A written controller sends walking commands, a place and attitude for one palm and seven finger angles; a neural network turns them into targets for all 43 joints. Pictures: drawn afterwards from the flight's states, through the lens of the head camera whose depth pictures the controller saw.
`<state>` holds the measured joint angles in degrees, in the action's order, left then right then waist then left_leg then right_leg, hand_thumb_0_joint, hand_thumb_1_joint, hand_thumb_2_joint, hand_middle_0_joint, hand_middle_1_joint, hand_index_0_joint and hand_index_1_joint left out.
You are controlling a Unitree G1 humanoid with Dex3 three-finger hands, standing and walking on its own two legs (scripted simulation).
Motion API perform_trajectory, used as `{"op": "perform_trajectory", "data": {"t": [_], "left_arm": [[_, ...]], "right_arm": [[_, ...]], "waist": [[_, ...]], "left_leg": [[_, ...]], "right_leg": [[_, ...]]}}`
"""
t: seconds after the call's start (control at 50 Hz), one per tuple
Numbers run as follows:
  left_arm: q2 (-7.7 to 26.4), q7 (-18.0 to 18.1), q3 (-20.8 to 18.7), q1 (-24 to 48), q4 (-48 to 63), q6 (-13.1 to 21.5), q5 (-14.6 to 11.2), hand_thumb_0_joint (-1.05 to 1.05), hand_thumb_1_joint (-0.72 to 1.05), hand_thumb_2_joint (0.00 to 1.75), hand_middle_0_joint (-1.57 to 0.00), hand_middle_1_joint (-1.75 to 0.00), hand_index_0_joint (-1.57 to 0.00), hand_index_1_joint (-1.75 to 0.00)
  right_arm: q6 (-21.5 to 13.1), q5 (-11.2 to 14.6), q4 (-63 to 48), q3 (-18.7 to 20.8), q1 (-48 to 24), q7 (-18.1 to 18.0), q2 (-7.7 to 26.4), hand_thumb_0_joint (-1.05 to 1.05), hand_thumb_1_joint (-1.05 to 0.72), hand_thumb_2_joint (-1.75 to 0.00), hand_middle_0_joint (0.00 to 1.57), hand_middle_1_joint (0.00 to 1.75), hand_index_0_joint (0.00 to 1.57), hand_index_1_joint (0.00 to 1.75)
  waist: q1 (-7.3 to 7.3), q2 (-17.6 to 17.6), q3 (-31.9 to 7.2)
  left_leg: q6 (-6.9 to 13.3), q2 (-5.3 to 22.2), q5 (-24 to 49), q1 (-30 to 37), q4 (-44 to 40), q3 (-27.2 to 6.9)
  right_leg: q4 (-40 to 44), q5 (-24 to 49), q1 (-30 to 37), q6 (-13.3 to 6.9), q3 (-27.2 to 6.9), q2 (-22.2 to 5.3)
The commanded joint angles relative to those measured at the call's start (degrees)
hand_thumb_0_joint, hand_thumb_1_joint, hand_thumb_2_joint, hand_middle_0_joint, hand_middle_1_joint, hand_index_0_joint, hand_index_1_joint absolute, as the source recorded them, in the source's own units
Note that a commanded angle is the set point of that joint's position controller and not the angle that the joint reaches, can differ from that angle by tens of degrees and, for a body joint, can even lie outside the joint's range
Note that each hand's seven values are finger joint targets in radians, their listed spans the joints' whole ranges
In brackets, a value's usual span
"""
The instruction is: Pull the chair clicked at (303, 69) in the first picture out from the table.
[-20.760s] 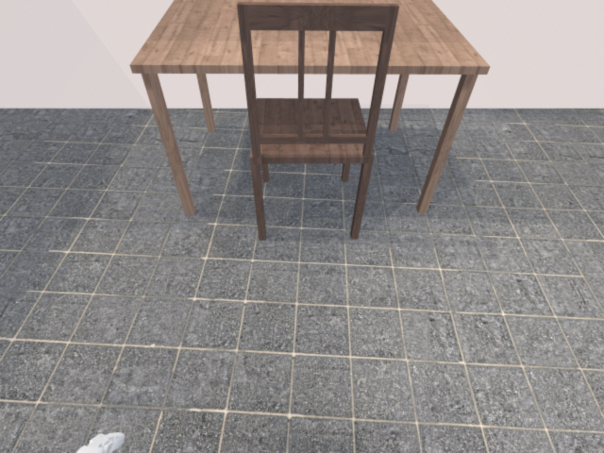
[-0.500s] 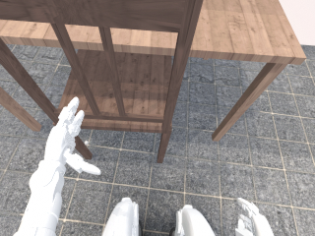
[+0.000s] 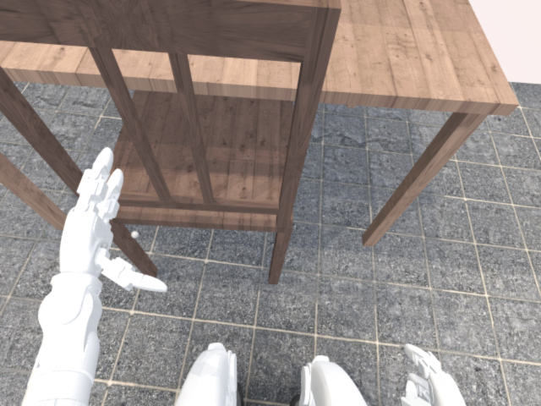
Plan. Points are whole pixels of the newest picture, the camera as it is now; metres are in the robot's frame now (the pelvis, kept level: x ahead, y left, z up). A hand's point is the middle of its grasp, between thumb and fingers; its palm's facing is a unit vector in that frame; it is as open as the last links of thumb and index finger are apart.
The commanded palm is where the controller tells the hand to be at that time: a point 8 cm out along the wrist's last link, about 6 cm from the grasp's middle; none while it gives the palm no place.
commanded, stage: aim the fingers beside a spindle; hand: left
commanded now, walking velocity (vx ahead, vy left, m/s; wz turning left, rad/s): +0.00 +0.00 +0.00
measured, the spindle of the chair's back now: (141, 142) +0.49 +0.22 +0.05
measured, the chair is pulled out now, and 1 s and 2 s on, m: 0.00 0.00 0.00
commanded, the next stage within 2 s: push the fingers through the gap in 0.12 s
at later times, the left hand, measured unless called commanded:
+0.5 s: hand (144, 222) +0.37 +0.20 +0.02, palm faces -0.02 -1.00 -0.08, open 17.0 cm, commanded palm +0.35 +0.24 +0.02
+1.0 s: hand (147, 193) +0.42 +0.21 +0.01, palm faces -0.01 -1.00 -0.04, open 17.0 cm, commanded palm +0.40 +0.25 +0.02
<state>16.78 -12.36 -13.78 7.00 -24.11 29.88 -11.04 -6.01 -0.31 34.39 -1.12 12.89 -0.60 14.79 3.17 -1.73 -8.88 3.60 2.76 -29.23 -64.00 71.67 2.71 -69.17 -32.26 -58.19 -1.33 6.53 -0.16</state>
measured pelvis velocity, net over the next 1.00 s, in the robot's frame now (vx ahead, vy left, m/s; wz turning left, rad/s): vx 0.00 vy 0.00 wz -0.01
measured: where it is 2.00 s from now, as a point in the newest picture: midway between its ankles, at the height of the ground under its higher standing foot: outside the picture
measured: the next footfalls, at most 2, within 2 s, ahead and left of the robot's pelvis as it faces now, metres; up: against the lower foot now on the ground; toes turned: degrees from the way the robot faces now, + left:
none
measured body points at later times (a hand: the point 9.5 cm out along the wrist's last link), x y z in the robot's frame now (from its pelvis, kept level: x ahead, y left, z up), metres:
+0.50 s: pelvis +0.00 -0.01 -0.01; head +0.12 +0.01 +0.43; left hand +0.36 +0.25 +0.02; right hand +0.13 -0.26 -0.11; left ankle +0.04 +0.08 -0.63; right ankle +0.01 -0.11 -0.63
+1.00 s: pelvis +0.00 +0.00 -0.01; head +0.13 +0.02 +0.42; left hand +0.42 +0.26 +0.01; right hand +0.09 -0.27 -0.12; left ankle +0.04 +0.08 -0.63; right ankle +0.01 -0.11 -0.63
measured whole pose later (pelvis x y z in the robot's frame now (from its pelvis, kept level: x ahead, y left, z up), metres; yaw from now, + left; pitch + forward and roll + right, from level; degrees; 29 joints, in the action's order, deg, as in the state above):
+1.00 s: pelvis +0.00 +0.00 -0.01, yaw -1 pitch +24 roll -4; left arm 22.3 -17.0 -19.3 28.1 -46.4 26.2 -10.6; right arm -3.9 -0.2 36.6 -1.4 15.3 -0.7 15.8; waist 5.7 -2.2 -8.4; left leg 3.6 3.4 -29.5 -69.0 73.8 2.1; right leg -70.6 -32.2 -62.9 -1.5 6.9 0.6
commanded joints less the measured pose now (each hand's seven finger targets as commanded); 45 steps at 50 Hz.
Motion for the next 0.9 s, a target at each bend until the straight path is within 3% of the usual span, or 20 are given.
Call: {"op": "perform_trajectory", "data": {"t": [0.0,0.06,0.12,0.16,0.18,0.22,0.28,0.3,0.34,0.4,0.42,0.44,0.52,0.56,0.6,0.62,0.68,0.74,0.82,0.88], "left_arm": [[8.09,-1.89,-3.37,8.38,-1.92,-0.55,-1.70,0.00,-0.50,0.30,-0.06,-0.08,-0.06,-0.08],[1.95,-7.14,4.46,9.45,1.63,-2.55,-3.51,0.00,-0.50,0.30,-0.06,-0.08,-0.06,-0.08],[5.23,-7.58,3.59,15.34,10.41,-0.91,-4.44,0.00,-0.50,0.30,-0.06,-0.08,-0.06,-0.08],[11.26,-4.72,-2.37,15.89,16.98,1.52,-4.26,0.00,-0.50,0.30,-0.06,-0.08,-0.06,-0.08],[13.51,-2.87,-5.19,14.97,17.49,2.67,-3.73,0.00,-0.50,0.30,-0.06,-0.08,-0.06,-0.08],[16.33,0.90,-8.31,16.12,15.38,3.97,-2.15,0.00,-0.50,0.30,-0.06,-0.08,-0.06,-0.08],[11.02,2.92,-5.42,17.89,5.67,3.60,-0.28,0.00,-0.50,0.30,-0.06,-0.08,-0.06,-0.08],[11.28,2.62,-5.71,17.63,2.66,2.83,-0.15,0.00,-0.50,0.30,-0.06,-0.08,-0.06,-0.08],[10.17,0.76,-3.84,17.03,-0.38,1.07,0.19,0.00,-0.50,0.30,-0.06,-0.08,-0.06,-0.08],[9.70,-3.03,-1.42,19.02,1.68,-1.47,-1.03,0.00,-0.50,0.30,-0.06,-0.08,-0.06,-0.08],[8.12,-4.13,0.18,19.58,2.87,-1.94,-1.71,0.00,-0.50,0.30,-0.06,-0.08,-0.06,-0.08],[9.33,-4.62,-0.85,20.45,3.86,-2.26,-2.28,0.00,-0.50,0.30,-0.06,-0.08,-0.06,-0.08],[13.39,-3.61,-5.19,25.90,1.24,-1.11,-2.77,0.00,-0.50,0.30,-0.06,-0.08,-0.06,-0.08],[15.13,-2.37,-7.65,27.78,-1.46,0.23,-2.25,0.00,-0.50,0.30,-0.06,-0.08,-0.06,-0.08],[14.36,-1.74,-6.85,29.81,-1.51,1.51,-1.60,0.00,-0.50,0.30,-0.06,-0.08,-0.06,-0.08],[15.73,-1.56,-7.42,31.28,-0.54,2.23,-1.07,0.00,-0.50,0.30,-0.06,-0.08,-0.06,-0.08],[15.66,-2.51,-6.38,30.42,-1.28,2.63,-0.29,0.00,-0.50,0.30,-0.06,-0.08,-0.06,-0.08],[13.54,-4.09,-4.35,30.30,-4.75,1.00,-0.56,0.00,-0.50,0.30,-0.06,-0.08,-0.06,-0.08],[15.35,-5.31,-5.96,34.15,-12.24,-1.31,-1.23,0.00,-0.50,0.30,-0.06,-0.08,-0.06,-0.08],[18.68,-4.81,-8.99,37.62,-11.39,-0.53,-1.12,0.00,-0.50,0.30,-0.06,-0.08,-0.06,-0.08]], "right_arm": [[-1.17,1.10,-6.00,3.37,1.84,-0.10,9.71,0.00,-0.90,-0.90,0.20,0.30,0.20,0.30],[-1.75,2.19,-7.53,3.99,2.11,-0.20,10.03,0.00,-0.90,-0.90,0.20,0.30,0.20,0.30],[-2.78,2.13,-7.50,4.33,2.42,-0.98,10.17,0.00,-0.90,-0.90,0.20,0.30,0.20,0.30],[-3.38,1.38,-6.79,4.52,3.03,-1.19,9.92,0.00,-0.90,-0.90,0.20,0.30,0.20,0.30],[-3.46,1.06,-6.51,4.33,3.14,-1.22,9.68,0.00,-0.90,-0.90,0.20,0.30,0.20,0.30],[-3.15,0.39,-5.20,3.82,2.89,-1.17,9.43,0.00,-0.90,-0.90,0.20,0.30,0.20,0.30],[-2.52,0.04,-4.40,3.30,1.94,-0.57,8.66,0.00,-0.90,-0.90,0.20,0.30,0.20,0.30],[-2.19,0.13,-4.23,3.31,2.05,-0.43,8.96,0.00,-0.90,-0.90,0.20,0.30,0.20,0.30],[-1.57,0.51,-5.16,3.37,2.51,-0.33,9.59,0.00,-0.90,-0.90,0.20,0.30,0.20,0.30],[-1.05,1.25,-6.14,3.74,3.31,-0.48,10.14,0.00,-0.90,-0.90,0.20,0.30,0.20,0.30],[-1.19,1.40,-6.61,3.72,3.59,-0.49,10.05,0.00,-0.90,-0.90,0.20,0.30,0.20,0.30],[-1.17,1.61,-6.21,3.95,3.89,-0.70,10.11,0.00,-0.90,-0.90,0.20,0.30,0.20,0.30],[-1.25,1.34,-4.22,3.54,4.60,-1.51,9.91,0.00,-0.90,-0.90,0.20,0.30,0.20,0.30],[-1.27,0.91,-3.34,3.41,4.83,-1.50,9.72,0.00,-0.90,-0.90,0.20,0.30,0.20,0.30],[-1.35,0.64,-3.14,3.47,4.92,-1.12,9.52,0.00,-0.90,-0.90,0.20,0.30,0.20,0.30],[-1.42,0.51,-3.15,3.55,5.08,-1.09,9.70,0.00,-0.90,-0.90,0.20,0.30,0.20,0.30],[-1.15,0.33,-3.07,3.61,5.71,-0.77,9.87,0.00,-0.90,-0.90,0.20,0.30,0.20,0.30],[-0.60,0.61,-2.69,3.72,6.35,-0.56,10.13,0.00,-0.90,-0.90,0.20,0.30,0.20,0.30],[0.17,1.07,-2.07,3.43,7.01,-0.95,10.73,0.00,-0.90,-0.90,0.20,0.30,0.20,0.30],[0.43,0.77,-2.26,3.52,7.36,-0.99,10.85,0.00,-0.90,-0.90,0.20,0.30,0.20,0.30]], "waist": [[0.65,-0.93,-14.96],[1.65,-1.47,-18.95],[2.04,-2.70,-22.36],[0.23,-5.62,-26.32],[-0.58,-5.24,-26.17],[-0.43,-4.94,-23.20],[0.99,-3.15,-17.05],[0.93,-2.38,-16.60],[0.88,-2.52,-18.47],[0.79,-4.22,-22.98],[1.29,-4.84,-24.78],[1.26,-3.35,-25.86],[2.37,0.01,-21.64],[1.77,-0.97,-20.48],[1.92,-2.39,-21.52],[1.78,-4.17,-22.68],[1.40,-6.59,-25.76],[2.44,-5.69,-25.37],[3.33,-1.75,-20.39],[2.55,-3.00,-23.33]], "left_leg": [[-2.41,-1.48,9.56,15.31,-9.72,-6.56],[-2.02,-1.06,12.57,19.19,-9.53,-7.00],[-1.91,-0.65,15.54,23.36,-8.92,-8.24],[-2.39,-0.69,19.43,27.16,-9.15,-8.75],[-2.65,-0.54,21.03,27.54,-9.41,-8.81],[-2.84,-0.56,20.10,25.10,-9.14,-8.85],[-2.59,-1.14,12.92,18.04,-8.19,-7.84],[-2.54,-1.31,10.64,16.46,-8.21,-7.44],[-2.34,-1.47,10.90,16.55,-8.44,-6.75],[-2.45,-1.17,14.54,20.82,-8.96,-6.67],[-2.29,-1.10,16.69,22.48,-8.93,-7.03],[-2.16,-1.00,18.26,23.12,-8.59,-7.03],[-1.65,-0.96,16.75,18.40,-7.36,-6.86],[-1.86,-1.09,16.21,16.88,-6.96,-6.69],[-1.95,-1.16,16.05,17.53,-6.67,-6.54],[-1.93,-1.19,16.82,18.35,-6.40,-6.42],[-2.28,-1.09,19.79,21.81,-6.75,-6.73],[-2.28,-0.83,19.76,22.34,-6.93,-7.14],[-1.70,-1.07,14.61,16.00,-6.67,-6.87],[-1.75,-1.01,16.40,16.82,-6.27,-6.82]], "right_leg": [[9.53,8.83,3.04,-0.63,-3.89,1.66],[10.30,11.16,3.77,-0.60,-3.93,1.23],[9.78,12.10,2.87,-0.62,-3.87,1.30],[9.28,13.74,3.73,-0.73,-3.89,1.24],[8.72,14.41,4.01,-0.79,-3.65,1.36],[7.54,13.55,2.41,-0.73,-3.27,1.57],[7.26,9.69,0.15,-0.50,-3.62,1.51],[7.65,8.48,0.60,-0.55,-3.77,1.51],[8.34,9.36,2.37,-0.71,-4.24,1.46],[9.46,12.78,4.77,-0.77,-4.60,1.35],[9.41,14.11,5.12,-0.79,-4.43,1.48],[9.75,15.87,6.20,-0.61,-4.62,1.43],[9.40,15.10,5.37,-0.18,-4.80,1.74],[8.68,14.39,4.78,-0.32,-4.88,1.68],[8.31,14.00,3.91,-0.31,-5.00,1.62],[8.00,14.36,3.91,-0.49,-5.08,1.65],[7.94,16.48,4.26,-0.76,-5.08,1.66],[8.33,16.17,2.96,-0.62,-4.53,1.74],[9.01,12.76,2.82,-0.51,-4.90,1.92],[8.27,14.04,3.46,-0.55,-5.06,1.77]]}}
